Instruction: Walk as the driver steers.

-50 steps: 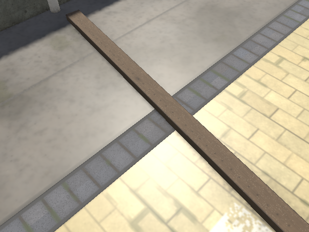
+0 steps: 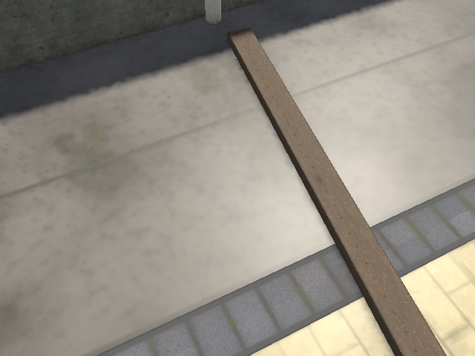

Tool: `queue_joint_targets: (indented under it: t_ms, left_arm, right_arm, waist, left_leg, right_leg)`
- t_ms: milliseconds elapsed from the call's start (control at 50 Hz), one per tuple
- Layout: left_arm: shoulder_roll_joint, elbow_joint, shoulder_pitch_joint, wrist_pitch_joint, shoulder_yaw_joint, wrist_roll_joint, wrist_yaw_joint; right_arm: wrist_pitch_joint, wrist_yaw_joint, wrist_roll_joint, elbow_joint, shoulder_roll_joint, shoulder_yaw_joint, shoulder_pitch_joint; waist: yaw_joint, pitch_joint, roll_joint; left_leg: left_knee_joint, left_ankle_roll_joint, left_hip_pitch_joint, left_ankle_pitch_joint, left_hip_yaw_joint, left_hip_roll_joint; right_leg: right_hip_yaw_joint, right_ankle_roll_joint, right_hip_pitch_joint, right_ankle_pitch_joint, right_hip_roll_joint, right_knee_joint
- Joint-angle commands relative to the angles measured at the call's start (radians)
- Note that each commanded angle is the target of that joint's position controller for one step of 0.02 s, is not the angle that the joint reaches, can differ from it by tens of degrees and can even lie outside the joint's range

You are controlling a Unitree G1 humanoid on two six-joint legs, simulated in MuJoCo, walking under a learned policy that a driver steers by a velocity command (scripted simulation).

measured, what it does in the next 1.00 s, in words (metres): walks ahead, turning right: right foot, then left foot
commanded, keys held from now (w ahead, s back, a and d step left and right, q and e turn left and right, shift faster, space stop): w+q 0.06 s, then w+e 0.94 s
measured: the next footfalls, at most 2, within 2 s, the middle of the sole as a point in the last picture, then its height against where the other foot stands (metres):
right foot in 0.40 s outside the picture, level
left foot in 0.86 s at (233, 263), level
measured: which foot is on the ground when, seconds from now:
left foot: down 0.00-0.40, up 0.42-0.84, down 0.86-1.00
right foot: up 0.00-0.38, down 0.40-0.86, up 0.88-1.00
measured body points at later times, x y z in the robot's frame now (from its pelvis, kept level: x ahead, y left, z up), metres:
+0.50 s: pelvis +0.31 -0.05 +0.00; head +0.34 -0.06 +0.45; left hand +0.48 +0.20 -0.09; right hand +0.37 -0.34 -0.12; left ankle +0.17 +0.08 -0.63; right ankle +0.37 -0.13 -0.73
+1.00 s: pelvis +0.59 -0.03 +0.01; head +0.61 -0.03 +0.45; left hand +0.76 +0.21 -0.11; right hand +0.66 -0.34 -0.07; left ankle +0.67 +0.05 -0.73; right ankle +0.47 -0.13 -0.64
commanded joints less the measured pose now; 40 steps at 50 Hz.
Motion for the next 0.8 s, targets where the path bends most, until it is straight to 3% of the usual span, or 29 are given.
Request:
queue_joint_targets:
  t_ms: [20,80,160,220,280,320,340,360,380,400,420,440,460,480,500,520,580,660,740,800]
  left_arm:
    - [0.126,-0.076,0.035,-0.002,0.036,0.022,0.004]
    - [0.09,-0.089,-0.023,0.017,0.023,0.032,0.006]
    - [0.045,-0.1,-0.166,0.006,-0.001,0.016,-0.012]
    - [0.06,-0.122,-0.255,0.0,-0.001,-0.005,-0.03]
    - [0.071,-0.152,-0.311,-0.004,0.0,-0.008,-0.052]
    - [0.072,-0.16,-0.297,-0.004,0.001,-0.01,-0.066]
    - [0.084,-0.153,-0.254,-0.002,0.007,-0.01,-0.069]
    - [0.108,-0.136,-0.179,0.001,0.02,-0.007,-0.066]
    - [0.142,-0.102,-0.04,0.004,0.041,-0.005,-0.061]
    - [0.2,-0.079,0.122,0.009,0.059,-0.001,-0.052]
    - [0.284,-0.071,0.18,0.01,0.081,-0.001,-0.052]
    - [0.186,-0.064,0.203,0.017,0.06,-0.018,-0.049]
    - [0.153,-0.079,0.136,0.025,0.05,-0.014,-0.04]
    - [0.146,-0.095,0.081,0.032,0.048,-0.005,-0.036]
    - [0.135,-0.103,0.04,0.037,0.043,-0.002,-0.036]
    - [0.122,-0.113,0.019,0.037,0.036,0.005,-0.033]
    - [0.129,-0.107,-0.002,0.038,0.039,-0.001,-0.023]
    - [0.167,-0.077,0.04,0.051,0.053,-0.013,-0.001]
    - [0.171,-0.045,0.11,0.068,0.057,-0.023,0.008]
    - [0.163,-0.041,0.107,0.075,0.059,-0.022,0.012]
  right_arm:
    - [-0.025,-0.013,-0.008,-0.075,-0.116,-0.032,-0.017]
    - [-0.031,-0.028,-0.003,-0.039,-0.131,-0.032,0.019]
    - [-0.031,-0.034,0.0,0.009,-0.122,-0.02,0.082]
    - [-0.035,-0.031,-0.001,0.044,-0.148,-0.019,0.138]
    - [-0.025,-0.034,-0.005,0.08,-0.157,-0.021,0.178]
    - [-0.014,-0.039,-0.005,0.093,-0.164,-0.024,0.18]
    - [-0.009,-0.043,-0.006,0.09,-0.172,-0.026,0.161]
    - [-0.005,-0.046,-0.01,0.085,-0.182,-0.028,0.144]
    - [0.002,-0.05,-0.012,0.075,-0.18,-0.024,0.115]
    - [-0.001,-0.057,-0.028,0.048,-0.155,-0.01,0.108]
    - [-0.025,-0.045,-0.036,0.026,-0.061,0.018,0.23]
    - [-0.051,-0.032,-0.026,0.029,-0.111,0.016,0.188]
    - [-0.07,-0.018,0.011,-0.005,-0.153,0.005,0.086]
    - [-0.081,-0.016,0.008,-0.022,-0.141,0.011,0.023]
    - [-0.085,-0.019,-0.012,-0.031,-0.134,0.008,-0.006]
    - [-0.08,-0.022,-0.025,-0.035,-0.131,0.003,0.005]
    - [-0.057,-0.033,-0.034,-0.029,-0.098,0.01,0.044]
    - [-0.053,-0.037,-0.032,-0.064,-0.053,0.029,-0.107]
    - [-0.067,-0.023,-0.011,-0.088,-0.065,0.023,-0.217]
    - [-0.077,-0.018,-0.004,-0.087,-0.107,0.002,-0.204]
  waist:
    - [0.025,-0.111,0.049]
    - [0.015,-0.073,0.046]
    - [-0.065,-0.057,0.077]
    - [-0.112,-0.028,0.077]
    - [-0.125,-0.003,0.066]
    - [-0.106,-0.012,0.072]
    - [-0.077,-0.044,0.084]
    - [-0.035,-0.104,0.1]
    - [0.047,-0.189,0.085]
    - [0.113,-0.308,0.023]
    - [0.055,-0.413,-0.232]
    - [0.092,-0.445,-0.189]
    - [0.097,-0.287,-0.123]
    - [0.077,-0.195,-0.015]
    - [0.045,-0.119,0.043]
    - [0.012,-0.101,0.031]
    - [-0.026,-0.093,-0.035]
    - [0.022,-0.072,-0.055]
    - [0.065,-0.078,-0.073]
    - [0.039,-0.08,-0.1]
  left_leg:
    - [-0.288,0.204,0.185,0.155,-0.384,0.268]
    - [-0.302,0.19,0.106,0.265,-0.277,0.236]
    - [-0.293,0.112,0.113,0.221,-0.159,0.188]
    - [-0.299,0.11,0.212,0.149,-0.19,0.252]
    - [-0.25,0.103,0.399,0.251,-0.201,0.321]
    - [-0.198,0.084,0.477,0.405,-0.178,0.342]
    - [-0.149,0.069,0.482,0.576,-0.152,0.334]
    - [-0.062,0.055,0.48,0.783,-0.124,0.318]
    - [0.108,0.028,0.438,0.905,-0.073,0.277]
    - [0.369,-0.007,0.241,0.701,-0.042,0.242]
    - [0.766,-0.103,-0.189,-0.045,-0.009,0.038]
    - [0.847,-0.102,-0.336,-0.348,-0.134,0.038]
    - [0.859,-0.094,-0.418,-0.281,-0.146,0.098]
    - [0.8,-0.088,-0.408,-0.218,-0.125,0.136]
    - [0.713,-0.098,-0.383,-0.181,-0.108,0.162]
    - [0.657,-0.108,-0.325,-0.154,-0.105,0.184]
    - [0.53,-0.163,-0.26,-0.131,-0.072,0.19]
    - [0.225,-0.197,-0.178,0.119,-0.048,0.146]
    - [0.05,-0.186,-0.096,0.239,-0.07,0.098]
    - [-0.016,-0.147,-0.054,0.15,-0.105,0.103]
  right_leg:
    - [0.04,0.019,-0.185,0.079,-0.061,-0.062]
    - [0.005,0.059,-0.201,0.195,-0.052,-0.208]
    - [-0.032,0.044,-0.131,0.515,-0.025,-0.523]
    - [-0.033,0.011,-0.159,0.559,-0.012,-0.625]
    - [-0.029,-0.038,-0.279,0.434,0.001,-0.673]
    - [-0.038,-0.072,-0.277,0.323,0.025,-0.691]
    - [-0.058,-0.091,-0.201,0.276,0.055,-0.697]
    - [-0.089,-0.112,-0.081,0.248,0.095,-0.691]
    - [-0.107,-0.145,0.115,0.305,0.124,-0.724]
    - [0.072,-0.209,0.417,0.389,-0.005,-0.702]
    - [0.581,-0.4,0.783,0.246,-0.241,-0.762]
    - [0.749,-0.395,0.851,0.113,-0.257,-0.878]
    - [0.61,-0.346,0.737,0.08,-0.233,-0.902]
    - [0.507,-0.318,0.593,0.15,-0.193,-0.92]
    - [0.434,-0.305,0.466,0.263,-0.156,-0.94]
    - [0.382,-0.299,0.384,0.354,-0.125,-0.965]
    - [0.295,-0.308,0.259,0.496,-0.08,-0.993]
    - [0.202,-0.253,0.156,0.46,-0.004,-0.983]
    - [0.274,-0.216,0.19,0.339,-0.019,-0.934]
    - [0.373,-0.19,0.276,0.289,-0.058,-0.856]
